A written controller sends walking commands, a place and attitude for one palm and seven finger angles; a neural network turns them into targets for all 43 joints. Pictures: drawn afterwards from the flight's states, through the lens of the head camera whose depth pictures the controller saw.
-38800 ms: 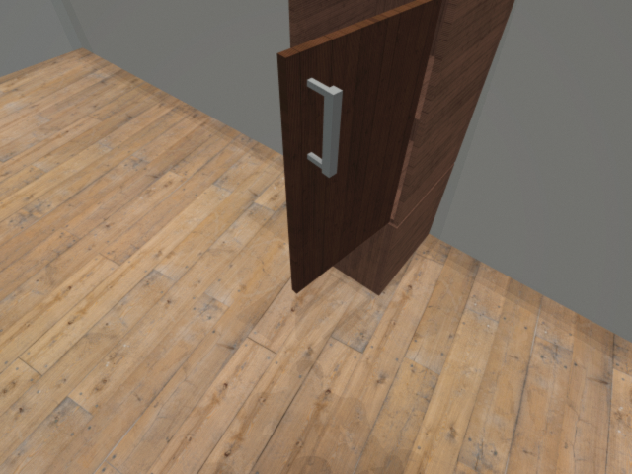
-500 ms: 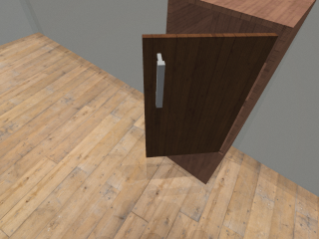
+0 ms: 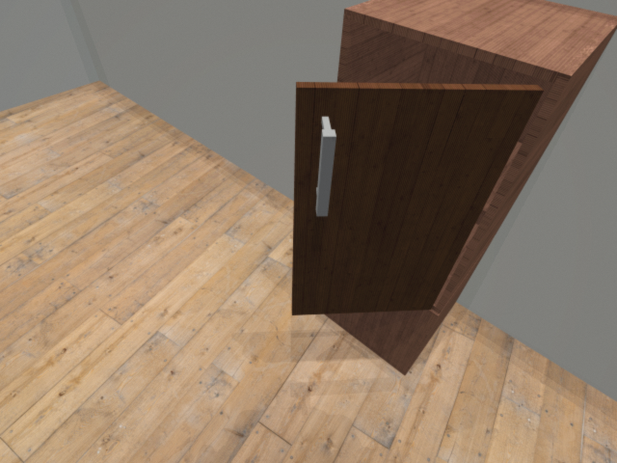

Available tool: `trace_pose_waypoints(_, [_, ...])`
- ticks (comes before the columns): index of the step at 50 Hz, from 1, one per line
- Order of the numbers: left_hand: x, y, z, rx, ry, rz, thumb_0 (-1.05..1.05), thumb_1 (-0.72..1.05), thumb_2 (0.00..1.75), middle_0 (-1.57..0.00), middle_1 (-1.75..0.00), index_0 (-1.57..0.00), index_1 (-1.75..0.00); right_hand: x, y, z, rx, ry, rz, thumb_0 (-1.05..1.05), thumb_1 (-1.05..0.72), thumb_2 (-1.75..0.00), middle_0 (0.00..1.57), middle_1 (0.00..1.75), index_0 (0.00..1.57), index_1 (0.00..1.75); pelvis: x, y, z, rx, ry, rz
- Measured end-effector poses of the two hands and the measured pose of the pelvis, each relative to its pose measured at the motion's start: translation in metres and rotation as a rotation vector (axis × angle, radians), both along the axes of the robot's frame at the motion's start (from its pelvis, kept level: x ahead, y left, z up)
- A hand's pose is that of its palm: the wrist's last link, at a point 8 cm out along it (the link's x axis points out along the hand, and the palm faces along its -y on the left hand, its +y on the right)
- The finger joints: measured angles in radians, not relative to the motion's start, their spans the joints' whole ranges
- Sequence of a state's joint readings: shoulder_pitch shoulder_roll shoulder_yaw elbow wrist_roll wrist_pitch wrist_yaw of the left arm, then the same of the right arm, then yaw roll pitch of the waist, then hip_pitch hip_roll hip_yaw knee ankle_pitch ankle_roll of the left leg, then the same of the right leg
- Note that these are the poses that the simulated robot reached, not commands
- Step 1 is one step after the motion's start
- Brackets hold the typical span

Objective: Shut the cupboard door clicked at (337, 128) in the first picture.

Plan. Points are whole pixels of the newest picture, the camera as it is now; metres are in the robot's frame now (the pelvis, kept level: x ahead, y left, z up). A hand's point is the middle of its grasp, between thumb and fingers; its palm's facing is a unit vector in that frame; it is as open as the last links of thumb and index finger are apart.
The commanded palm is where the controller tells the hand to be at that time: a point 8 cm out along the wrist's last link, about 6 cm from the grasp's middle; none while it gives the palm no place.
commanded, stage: shuffle to correct the standing spot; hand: left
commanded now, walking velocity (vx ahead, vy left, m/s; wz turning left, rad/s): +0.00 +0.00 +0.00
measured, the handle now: (323, 168) +0.51 +0.02 +0.13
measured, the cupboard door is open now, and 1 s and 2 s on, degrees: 45 45 45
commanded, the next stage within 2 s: come to a stop and stand still in 1.46 s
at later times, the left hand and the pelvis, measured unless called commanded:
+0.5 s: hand out of the picture -0.03 +0.13 -0.18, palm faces +0.08 -0.98 -0.16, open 7.4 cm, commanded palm none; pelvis +0.04 -0.04 +0.00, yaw +3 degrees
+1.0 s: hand out of the picture +0.10 +0.10 -0.18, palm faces +0.14 -0.98 -0.16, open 7.4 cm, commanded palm none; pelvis +0.08 -0.09 +0.00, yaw +5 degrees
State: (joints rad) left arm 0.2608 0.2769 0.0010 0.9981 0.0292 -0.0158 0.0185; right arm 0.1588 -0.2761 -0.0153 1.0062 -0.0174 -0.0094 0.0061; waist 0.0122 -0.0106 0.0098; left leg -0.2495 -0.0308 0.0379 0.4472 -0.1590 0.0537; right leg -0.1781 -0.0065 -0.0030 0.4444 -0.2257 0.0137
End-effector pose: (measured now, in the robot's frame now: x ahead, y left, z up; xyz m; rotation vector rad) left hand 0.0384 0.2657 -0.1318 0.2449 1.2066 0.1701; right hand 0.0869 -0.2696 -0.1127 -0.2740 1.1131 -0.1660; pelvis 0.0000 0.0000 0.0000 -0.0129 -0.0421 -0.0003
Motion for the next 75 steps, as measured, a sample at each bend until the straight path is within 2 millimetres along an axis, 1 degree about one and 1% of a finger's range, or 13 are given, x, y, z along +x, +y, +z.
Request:
trace_pose_waypoints(8, [-0.014,-0.005,-0.006,-0.019,0.068,0.015,0.00,0.91,0.90,-0.20,-0.30,-0.20,-0.30,-0.024,0.005,-0.005,0.005,0.098,-0.024,0.00,-0.90,-0.90,0.20,0.29,0.20,0.30,0.004,0.001,0.002,0.000,0.014,0.012])
trace_pose_waypoints(15, [-0.041,-0.036,-0.017,-0.086,0.176,0.050,0.00,0.91,0.90,-0.20,-0.30,-0.19,-0.30,-0.051,0.025,-0.018,0.067,0.217,-0.056,0.00,-0.90,-0.90,0.20,0.30,0.20,0.30,0.015,-0.007,0.001,0.012,0.026,0.029])
trace_pose_waypoints(20, [-0.060,-0.064,-0.017,-0.116,0.244,0.092,0.00,0.91,0.90,-0.20,-0.30,-0.19,-0.30,-0.060,0.024,-0.025,0.095,0.280,-0.079,0.00,-0.90,-0.90,0.20,0.30,0.20,0.30,0.024,-0.020,0.001,0.012,0.040,0.042])
trace_pose_waypoints(26, [-0.073,-0.094,-0.017,-0.131,0.285,0.161,0.00,0.91,0.90,-0.20,-0.30,-0.20,-0.30,-0.052,0.007,-0.030,0.085,0.316,-0.074,0.00,-0.90,-0.90,0.20,0.30,0.20,0.30,0.038,-0.039,-0.002,-0.006,0.054,0.066])
trace_pose_waypoints(31, [-0.074,-0.113,-0.028,-0.166,0.291,0.227,0.00,0.91,0.90,-0.20,-0.30,-0.20,-0.30,-0.021,-0.004,-0.027,0.039,0.315,-0.028,0.00,-0.90,-0.90,0.20,0.30,0.20,0.30,0.054,-0.045,-0.007,-0.025,0.050,0.123])
trace_pose_waypoints(36, [-0.065,-0.127,-0.044,-0.222,0.306,0.249,0.00,0.91,0.90,-0.20,-0.30,-0.19,-0.30,0.023,-0.001,-0.028,0.005,0.235,0.012,0.00,-0.90,-0.90,0.20,0.29,0.20,0.30,0.067,-0.044,-0.016,-0.020,0.040,0.128])
trace_pose_waypoints(40, [-0.041,-0.128,-0.042,-0.228,0.307,0.196,0.00,0.91,0.90,-0.20,-0.30,-0.19,-0.30,0.040,-0.002,-0.020,0.005,0.155,-0.009,0.00,-0.91,-0.90,0.20,0.29,0.20,0.30,0.073,-0.047,-0.010,-0.009,0.034,0.093])
trace_pose_waypoints(50, [0.049,-0.116,-0.019,-0.132,0.116,0.166,0.00,0.92,0.90,-0.20,-0.30,-0.19,-0.30,0.023,-0.043,-0.014,0.030,0.227,-0.051,0.00,-0.91,-0.90,0.20,0.30,0.20,0.30,0.082,-0.086,0.003,-0.025,0.037,0.093])
trace_pose_waypoints(57, [0.097,-0.144,-0.012,-0.033,0.019,0.114,0.00,0.91,0.90,-0.20,-0.30,-0.19,-0.30,0.010,-0.105,-0.044,0.066,0.301,-0.101,0.00,-0.90,-0.90,0.20,0.30,0.20,0.30,0.091,-0.138,-0.015,-0.003,0.039,0.097])
trace_pose_waypoints(60, [0.099,-0.164,-0.008,-0.028,0.008,0.114,0.00,0.91,0.90,-0.20,-0.30,-0.19,-0.30,0.014,-0.128,-0.047,0.047,0.326,-0.094,0.00,-0.90,-0.90,0.20,0.30,0.20,0.30,0.090,-0.149,-0.014,-0.013,0.035,0.109])
trace_pose_waypoints(64, [0.095,-0.187,-0.011,-0.055,0.019,0.129,0.00,0.91,0.90,-0.20,-0.30,-0.19,-0.30,0.030,-0.145,-0.038,0.024,0.292,-0.070,0.00,-0.91,-0.90,0.20,0.29,0.20,0.30,0.091,-0.162,-0.011,-0.016,0.037,0.121])
trace_pose_waypoints(70, [0.087,-0.213,-0.040,-0.135,0.026,0.151,0.00,0.91,0.90,-0.20,-0.30,-0.20,-0.30,0.053,-0.149,-0.030,-0.012,0.191,-0.031,0.00,-0.91,-0.90,0.20,0.29,0.20,0.30,0.091,-0.175,-0.021,-0.040,0.037,0.126])
trace_pose_waypoints(75, [0.075,-0.224,-0.042,-0.154,0.072,0.152,0.00,0.93,0.90,-0.20,-0.30,-0.20,-0.30,0.046,-0.150,-0.017,-0.009,0.176,-0.022,0.00,-0.90,-0.90,0.20,0.29,0.20,0.30,0.088,-0.191,-0.012,-0.027,0.025,0.113])
